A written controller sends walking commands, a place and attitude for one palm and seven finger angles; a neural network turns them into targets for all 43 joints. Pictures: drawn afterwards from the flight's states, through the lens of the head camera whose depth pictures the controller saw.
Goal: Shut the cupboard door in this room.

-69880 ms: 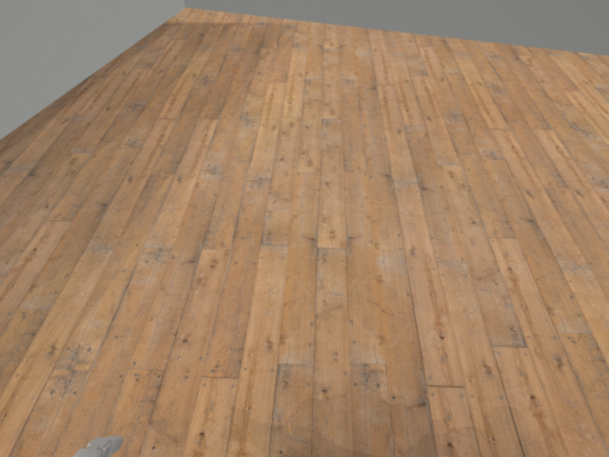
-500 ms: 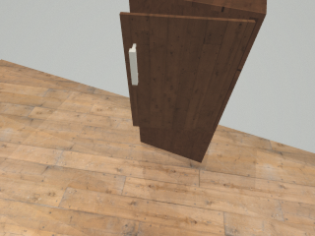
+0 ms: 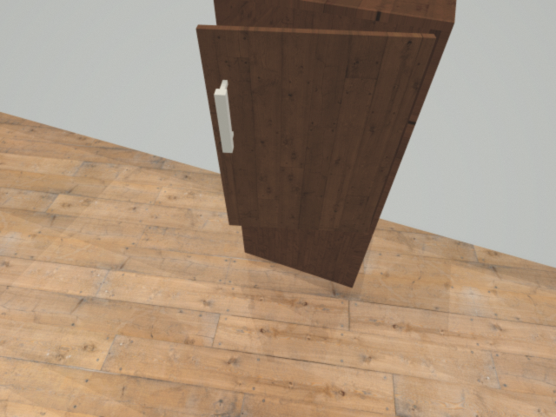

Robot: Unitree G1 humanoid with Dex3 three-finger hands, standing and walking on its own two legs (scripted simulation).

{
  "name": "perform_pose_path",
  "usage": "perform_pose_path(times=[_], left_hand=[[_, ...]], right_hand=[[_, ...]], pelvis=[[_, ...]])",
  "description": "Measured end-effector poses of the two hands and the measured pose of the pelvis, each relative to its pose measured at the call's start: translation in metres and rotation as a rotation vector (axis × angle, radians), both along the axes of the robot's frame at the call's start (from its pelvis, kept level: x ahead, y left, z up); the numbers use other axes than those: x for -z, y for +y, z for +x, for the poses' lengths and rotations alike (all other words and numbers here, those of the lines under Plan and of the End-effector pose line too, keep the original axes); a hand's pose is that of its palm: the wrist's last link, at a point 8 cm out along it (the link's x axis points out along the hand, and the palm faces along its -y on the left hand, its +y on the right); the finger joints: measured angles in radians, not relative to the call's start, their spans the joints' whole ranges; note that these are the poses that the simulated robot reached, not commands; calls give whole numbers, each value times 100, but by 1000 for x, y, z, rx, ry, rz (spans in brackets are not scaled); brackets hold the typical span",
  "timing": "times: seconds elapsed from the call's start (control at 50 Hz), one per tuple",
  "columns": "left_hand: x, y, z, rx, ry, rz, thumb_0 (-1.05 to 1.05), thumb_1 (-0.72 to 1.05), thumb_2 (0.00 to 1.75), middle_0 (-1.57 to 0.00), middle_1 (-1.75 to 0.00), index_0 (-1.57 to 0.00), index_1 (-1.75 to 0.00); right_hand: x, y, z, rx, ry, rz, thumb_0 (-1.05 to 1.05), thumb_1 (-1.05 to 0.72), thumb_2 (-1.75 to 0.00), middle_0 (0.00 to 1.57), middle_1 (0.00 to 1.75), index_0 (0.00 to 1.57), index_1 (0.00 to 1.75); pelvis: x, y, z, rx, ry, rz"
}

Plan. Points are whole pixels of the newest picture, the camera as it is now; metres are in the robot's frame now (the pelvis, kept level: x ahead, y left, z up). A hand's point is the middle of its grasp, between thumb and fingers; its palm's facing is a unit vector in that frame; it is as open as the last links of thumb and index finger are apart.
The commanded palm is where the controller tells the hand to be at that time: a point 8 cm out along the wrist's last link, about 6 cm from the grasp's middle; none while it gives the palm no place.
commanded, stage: look again from close up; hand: left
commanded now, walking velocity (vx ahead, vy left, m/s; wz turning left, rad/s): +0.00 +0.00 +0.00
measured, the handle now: (226, 117) +0.67 +0.15 +0.05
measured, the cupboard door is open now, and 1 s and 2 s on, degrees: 17 17 17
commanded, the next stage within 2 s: shuffle to correct the standing spot in 0.36 s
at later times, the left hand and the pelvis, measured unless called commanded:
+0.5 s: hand out of the picture -0.03 +0.14 -0.18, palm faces +0.07 -0.99 -0.16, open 7.4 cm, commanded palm none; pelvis +0.01 -0.02 +0.00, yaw +1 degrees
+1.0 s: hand (188, 414) +0.16 +0.16 -0.18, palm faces +0.03 -0.97 -0.24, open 7.3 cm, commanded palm none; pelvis +0.11 -0.03 -0.01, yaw +0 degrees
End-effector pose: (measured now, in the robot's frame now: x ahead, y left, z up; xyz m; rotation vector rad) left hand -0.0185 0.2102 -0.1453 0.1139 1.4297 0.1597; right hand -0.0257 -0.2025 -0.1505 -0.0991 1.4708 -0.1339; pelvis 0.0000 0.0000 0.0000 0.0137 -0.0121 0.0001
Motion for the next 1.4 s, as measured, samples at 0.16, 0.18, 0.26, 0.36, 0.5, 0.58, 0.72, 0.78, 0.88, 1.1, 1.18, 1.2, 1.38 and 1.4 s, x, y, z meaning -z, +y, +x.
perform_pose_path(times=[0.16,0.18,0.26,0.36,0.5,0.58,0.72,0.78,0.88,1.1,1.18,1.2,1.38,1.4], left_hand=[[2,-15,-15,-22,31,-22,0,91,89,-19,-30,-20,-30],[2,-17,-16,-24,33,-24,0,91,89,-19,-30,-20,-30],[3,-21,-19,-29,40,-30,0,91,89,-19,-30,-20,-30],[3,-24,-20,-33,42,-29,0,91,89,-19,-30,-20,-30],[2,-24,-15,-33,37,-20,0,91,89,-19,-30,-20,-30],[5,-22,-12,-43,36,-20,0,91,89,-19,-30,-20,-30],[20,-12,-10,-89,73,-36,0,91,89,-19,-30,-20,-30],[21,-7,2,-53,123,-40,0,91,89,-19,-30,-20,-30],[11,-2,69,-4,49,-14,1,91,89,-19,-30,-20,-30],[-2,-14,210,5,-211,107,1,93,89,-19,-30,-20,-30],[-5,-37,215,-9,-162,70,1,92,89,-19,-30,-20,-30],[-5,-39,214,-14,-143,67,1,93,89,-19,-30,-20,-30],[13,-55,211,-51,8,-34,1,93,89,-20,-30,-20,-30],[16,-57,213,-55,23,-39,1,92,89,-20,-30,-20,-30]], right_hand=[[-1,-10,7,-8,-9,-17,1,-92,-90,20,29,20,30],[-1,-12,8,-9,-11,-20,1,-92,-90,20,29,20,30],[-2,-17,13,-15,-19,-30,1,-92,-90,20,29,20,30],[-3,-23,18,-22,-25,-37,1,-92,-90,20,29,20,30],[-2,-27,23,-29,-25,-39,1,-93,-90,20,29,20,30],[1,-27,25,-30,-21,-31,1,-92,-90,20,29,20,30],[6,-20,48,-36,-17,-43,0,-91,-90,20,29,20,30],[6,-15,59,-6,-60,-52,0,-91,-90,20,29,20,30],[-1,-8,49,32,7,-19,0,-91,-90,20,29,20,30],[19,-53,91,12,170,39,0,-91,-90,20,30,20,30],[9,-78,169,-18,24,-9,0,-91,-90,20,29,20,30],[5,-82,191,-24,-22,-19,0,-91,-90,20,29,20,30],[-13,-76,344,-85,-324,-64,0,-91,-90,19,29,20,30],[-13,-72,352,-91,-329,-65,0,-91,-90,19,29,20,30]], pelvis=[[0,-6,2,-3,1,-1],[0,-6,2,-4,1,-1],[0,-9,3,-5,1,-1],[0,-12,4,-8,4,-1],[1,-15,7,-11,8,-1],[4,-16,13,-15,8,-4],[17,-7,43,-28,6,-9],[18,-4,56,2,11,7],[9,-12,77,11,24,17],[21,-54,143,-42,3,5],[8,-60,165,-40,17,3],[5,-61,171,-36,21,4],[9,-55,231,13,2,-27],[10,-55,237,13,-3,-20]])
